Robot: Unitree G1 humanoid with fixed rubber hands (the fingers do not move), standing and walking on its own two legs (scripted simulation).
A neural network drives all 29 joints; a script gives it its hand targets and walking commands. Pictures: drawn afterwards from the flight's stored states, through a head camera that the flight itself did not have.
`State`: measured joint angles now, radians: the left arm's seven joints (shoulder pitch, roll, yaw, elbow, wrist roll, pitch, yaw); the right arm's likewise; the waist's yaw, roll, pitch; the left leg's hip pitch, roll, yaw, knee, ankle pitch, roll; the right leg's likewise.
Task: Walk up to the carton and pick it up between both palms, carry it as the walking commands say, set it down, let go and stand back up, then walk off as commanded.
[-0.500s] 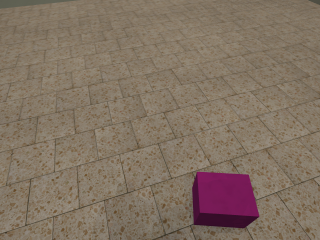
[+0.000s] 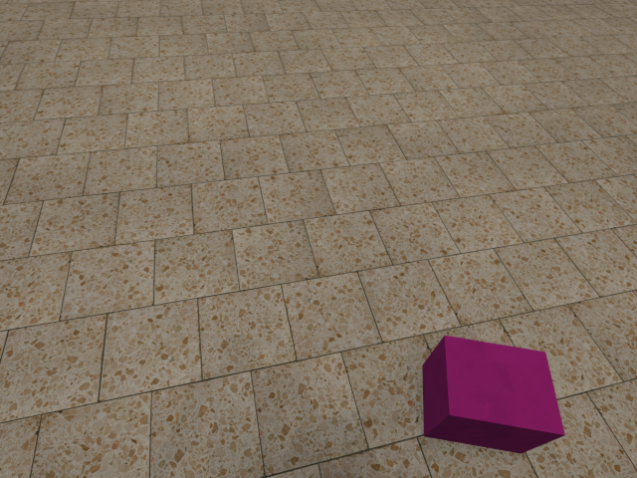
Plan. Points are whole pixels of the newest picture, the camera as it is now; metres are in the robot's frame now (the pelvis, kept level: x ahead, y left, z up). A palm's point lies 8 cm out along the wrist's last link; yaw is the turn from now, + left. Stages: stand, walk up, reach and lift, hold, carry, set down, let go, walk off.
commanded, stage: walk off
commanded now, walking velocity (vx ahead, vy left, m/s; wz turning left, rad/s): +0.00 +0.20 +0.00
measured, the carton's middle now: (483, 395) +0.46 -0.50 -0.65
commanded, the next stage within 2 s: stand in 1.50 s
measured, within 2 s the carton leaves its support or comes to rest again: neither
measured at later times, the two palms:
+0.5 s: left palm out of the picture +0.00 +0.36 -0.10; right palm out of the picture +0.01 -0.15 -0.14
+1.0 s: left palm out of the picture +0.03 +0.51 -0.13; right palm out of the picture +0.03 +0.00 -0.12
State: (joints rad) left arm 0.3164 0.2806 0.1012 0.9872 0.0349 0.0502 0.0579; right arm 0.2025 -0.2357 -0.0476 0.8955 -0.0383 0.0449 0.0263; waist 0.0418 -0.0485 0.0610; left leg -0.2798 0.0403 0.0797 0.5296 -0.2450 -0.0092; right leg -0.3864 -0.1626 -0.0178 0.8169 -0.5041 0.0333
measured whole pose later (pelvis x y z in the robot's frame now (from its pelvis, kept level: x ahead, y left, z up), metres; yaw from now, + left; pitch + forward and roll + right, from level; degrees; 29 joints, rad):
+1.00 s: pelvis -0.03 +0.25 +0.01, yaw -1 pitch +0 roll +0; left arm 0.23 0.23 0.06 0.96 0.02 0.06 0.06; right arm 0.23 -0.21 -0.01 0.92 -0.04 0.04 -0.03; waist -0.01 -0.02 0.03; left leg -0.24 -0.03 0.13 0.45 -0.22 0.08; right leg -0.41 -0.04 -0.12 0.94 -0.49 -0.02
